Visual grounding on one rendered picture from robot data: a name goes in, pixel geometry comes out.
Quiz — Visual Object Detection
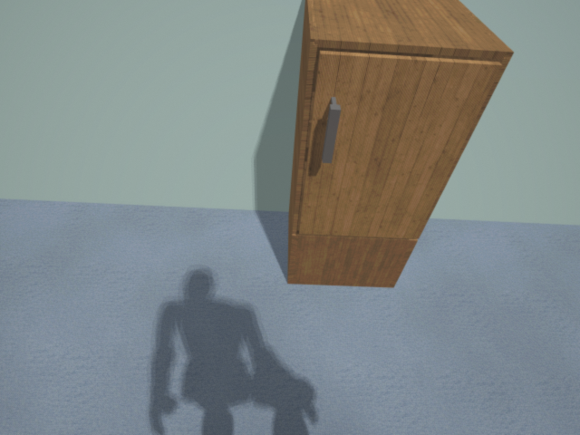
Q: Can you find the cupboard door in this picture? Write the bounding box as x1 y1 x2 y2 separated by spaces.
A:
299 51 503 238

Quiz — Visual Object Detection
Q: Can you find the handle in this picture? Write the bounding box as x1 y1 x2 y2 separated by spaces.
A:
322 97 341 163

